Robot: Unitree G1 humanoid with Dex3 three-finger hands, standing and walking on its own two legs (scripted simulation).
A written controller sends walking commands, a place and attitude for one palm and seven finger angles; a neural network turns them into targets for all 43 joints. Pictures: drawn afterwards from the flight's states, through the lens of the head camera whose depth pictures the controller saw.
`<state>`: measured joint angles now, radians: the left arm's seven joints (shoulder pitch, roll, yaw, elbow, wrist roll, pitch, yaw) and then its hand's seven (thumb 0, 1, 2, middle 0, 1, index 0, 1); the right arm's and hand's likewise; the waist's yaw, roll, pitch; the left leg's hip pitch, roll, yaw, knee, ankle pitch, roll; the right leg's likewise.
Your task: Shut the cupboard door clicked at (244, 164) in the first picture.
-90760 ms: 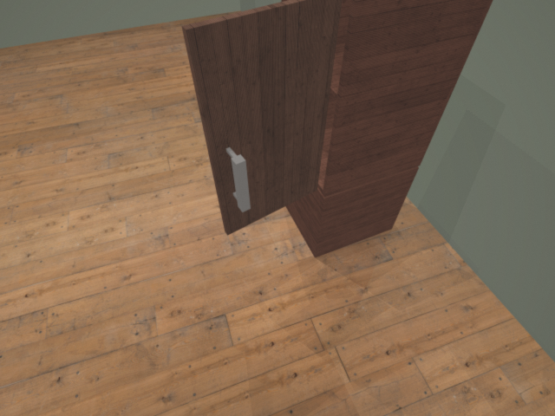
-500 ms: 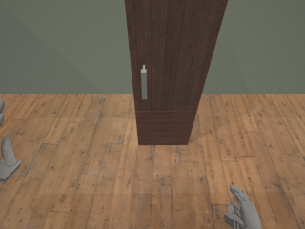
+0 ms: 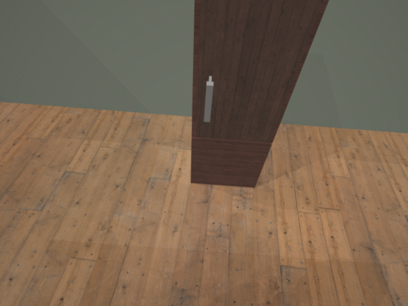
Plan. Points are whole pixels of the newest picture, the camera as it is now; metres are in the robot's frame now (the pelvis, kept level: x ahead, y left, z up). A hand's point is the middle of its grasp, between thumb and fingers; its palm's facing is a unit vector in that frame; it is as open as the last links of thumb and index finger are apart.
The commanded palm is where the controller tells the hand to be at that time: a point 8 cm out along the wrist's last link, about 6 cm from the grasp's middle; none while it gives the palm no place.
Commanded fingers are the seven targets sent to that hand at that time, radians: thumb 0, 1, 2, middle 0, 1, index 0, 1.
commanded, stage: let the arm hang, fingers relaxed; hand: left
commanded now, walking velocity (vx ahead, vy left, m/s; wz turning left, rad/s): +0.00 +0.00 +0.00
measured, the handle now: (208, 99) +0.82 +0.02 -0.11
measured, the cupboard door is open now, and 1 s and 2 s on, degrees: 0 0 0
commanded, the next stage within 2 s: look to check the result in 0.72 s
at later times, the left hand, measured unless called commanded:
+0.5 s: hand out of the picture -0.01 +0.18 -0.17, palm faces +0.02 -0.99 -0.16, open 7.4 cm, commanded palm none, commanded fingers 0.00 0.90 0.90 -0.20 -0.30 -0.20 -0.30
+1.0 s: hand out of the picture +0.00 +0.20 -0.17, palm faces +0.00 -0.98 -0.19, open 7.4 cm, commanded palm none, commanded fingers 0.00 0.90 0.90 -0.20 -0.30 -0.20 -0.30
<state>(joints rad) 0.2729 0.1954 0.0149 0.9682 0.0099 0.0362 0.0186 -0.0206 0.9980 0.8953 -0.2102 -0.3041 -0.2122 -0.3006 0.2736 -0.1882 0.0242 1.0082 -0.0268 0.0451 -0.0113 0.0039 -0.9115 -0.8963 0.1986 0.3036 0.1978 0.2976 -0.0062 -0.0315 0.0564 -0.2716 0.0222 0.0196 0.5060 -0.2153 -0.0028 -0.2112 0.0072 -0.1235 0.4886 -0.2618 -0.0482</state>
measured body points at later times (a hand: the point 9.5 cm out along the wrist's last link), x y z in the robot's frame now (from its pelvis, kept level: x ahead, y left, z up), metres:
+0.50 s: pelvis +0.00 +0.02 +0.00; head +0.00 +0.02 +0.45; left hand -0.01 +0.23 -0.16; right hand -0.02 -0.18 -0.16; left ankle +0.04 +0.12 -0.74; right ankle +0.00 -0.09 -0.74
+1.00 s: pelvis +0.01 +0.03 +0.01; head +0.03 +0.02 +0.46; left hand +0.00 +0.25 -0.15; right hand +0.00 -0.19 -0.16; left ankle +0.04 +0.12 -0.74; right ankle +0.00 -0.09 -0.74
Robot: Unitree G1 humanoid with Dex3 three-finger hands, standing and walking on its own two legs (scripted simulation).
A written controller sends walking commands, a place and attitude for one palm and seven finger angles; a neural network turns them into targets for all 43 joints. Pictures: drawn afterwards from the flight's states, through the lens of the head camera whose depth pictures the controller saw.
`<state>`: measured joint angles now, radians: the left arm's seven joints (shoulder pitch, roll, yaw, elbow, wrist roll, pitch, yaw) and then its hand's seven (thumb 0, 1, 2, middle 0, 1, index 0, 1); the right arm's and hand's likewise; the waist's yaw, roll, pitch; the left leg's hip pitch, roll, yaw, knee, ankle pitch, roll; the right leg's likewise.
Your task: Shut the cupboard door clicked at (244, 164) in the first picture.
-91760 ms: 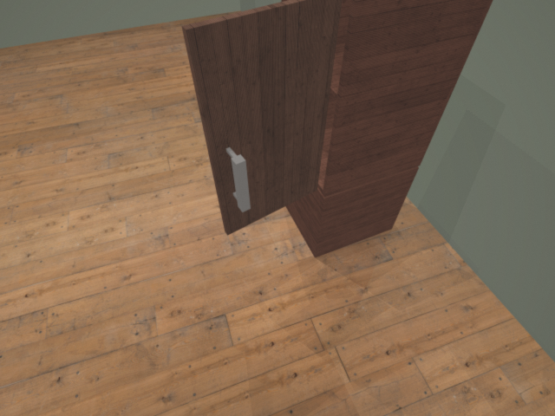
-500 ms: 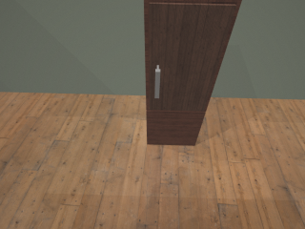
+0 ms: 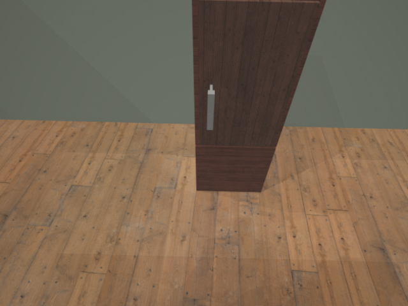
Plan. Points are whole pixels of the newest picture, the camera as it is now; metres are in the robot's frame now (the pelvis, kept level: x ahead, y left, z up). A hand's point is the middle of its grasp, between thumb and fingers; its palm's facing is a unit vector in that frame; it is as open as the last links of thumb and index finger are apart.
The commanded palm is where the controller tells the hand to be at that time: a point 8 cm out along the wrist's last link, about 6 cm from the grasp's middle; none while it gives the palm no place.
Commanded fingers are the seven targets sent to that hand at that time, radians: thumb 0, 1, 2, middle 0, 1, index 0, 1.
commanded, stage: look to check the result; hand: left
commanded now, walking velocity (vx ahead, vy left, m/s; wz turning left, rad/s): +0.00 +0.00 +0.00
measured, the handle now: (210, 107) +0.80 +0.02 -0.12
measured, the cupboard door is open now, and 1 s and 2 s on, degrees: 0 0 0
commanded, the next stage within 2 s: stand and wait in 0.26 s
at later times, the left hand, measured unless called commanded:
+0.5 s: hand out of the picture +0.00 +0.16 -0.18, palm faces +0.04 -0.98 -0.18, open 7.4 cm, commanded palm none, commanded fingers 0.00 0.90 0.90 -0.20 -0.30 -0.20 -0.30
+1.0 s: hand out of the picture +0.01 +0.16 -0.17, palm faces +0.04 -0.98 -0.19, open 7.4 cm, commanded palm none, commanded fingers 0.00 0.90 0.90 -0.20 -0.30 -0.20 -0.30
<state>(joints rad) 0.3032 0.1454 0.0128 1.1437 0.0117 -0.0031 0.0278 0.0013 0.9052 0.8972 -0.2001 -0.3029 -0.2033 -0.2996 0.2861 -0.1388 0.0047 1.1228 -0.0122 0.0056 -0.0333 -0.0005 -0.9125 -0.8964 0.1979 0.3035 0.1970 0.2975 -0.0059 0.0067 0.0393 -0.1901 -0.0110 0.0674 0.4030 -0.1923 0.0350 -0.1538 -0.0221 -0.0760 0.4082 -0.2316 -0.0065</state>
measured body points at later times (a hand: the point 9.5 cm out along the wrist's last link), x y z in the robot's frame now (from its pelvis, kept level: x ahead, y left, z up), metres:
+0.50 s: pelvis +0.01 +0.00 +0.00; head +0.02 -0.01 +0.45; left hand +0.00 +0.21 -0.16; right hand +0.01 -0.22 -0.16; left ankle +0.02 +0.09 -0.74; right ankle -0.01 -0.11 -0.74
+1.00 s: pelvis +0.02 -0.01 +0.00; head +0.04 -0.02 +0.45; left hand +0.01 +0.21 -0.16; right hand +0.02 -0.23 -0.16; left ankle +0.02 +0.09 -0.74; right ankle -0.01 -0.11 -0.74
